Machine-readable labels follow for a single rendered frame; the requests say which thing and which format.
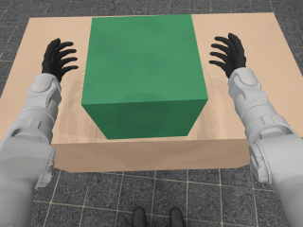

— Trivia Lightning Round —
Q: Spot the carton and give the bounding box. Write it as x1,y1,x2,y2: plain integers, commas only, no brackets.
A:
80,14,208,140

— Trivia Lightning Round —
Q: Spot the right robot hand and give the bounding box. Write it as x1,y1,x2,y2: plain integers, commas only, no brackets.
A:
209,33,246,78

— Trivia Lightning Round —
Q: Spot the robot left forearm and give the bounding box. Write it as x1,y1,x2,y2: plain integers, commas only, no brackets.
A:
0,73,62,155

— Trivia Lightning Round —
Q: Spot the robot left foot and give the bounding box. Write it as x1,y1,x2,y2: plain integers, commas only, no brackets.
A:
133,206,147,227

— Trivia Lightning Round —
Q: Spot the robot left upper arm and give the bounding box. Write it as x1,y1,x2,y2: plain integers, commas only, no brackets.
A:
0,136,56,227

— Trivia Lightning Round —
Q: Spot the robot foot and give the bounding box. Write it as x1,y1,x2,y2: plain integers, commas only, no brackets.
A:
133,206,147,227
169,206,185,227

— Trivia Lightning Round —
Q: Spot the robot right forearm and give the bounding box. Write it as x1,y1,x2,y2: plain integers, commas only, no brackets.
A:
227,67,303,144

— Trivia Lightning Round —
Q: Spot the robot right foot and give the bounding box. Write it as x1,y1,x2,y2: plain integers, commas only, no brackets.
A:
169,206,185,227

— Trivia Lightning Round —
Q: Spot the left robot hand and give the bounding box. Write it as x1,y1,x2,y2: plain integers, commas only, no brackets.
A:
42,38,79,83

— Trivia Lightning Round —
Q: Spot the robot right upper arm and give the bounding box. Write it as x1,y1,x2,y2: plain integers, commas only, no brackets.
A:
248,133,303,227

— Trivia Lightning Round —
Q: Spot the pedestal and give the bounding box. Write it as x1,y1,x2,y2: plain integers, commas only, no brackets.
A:
0,12,303,173

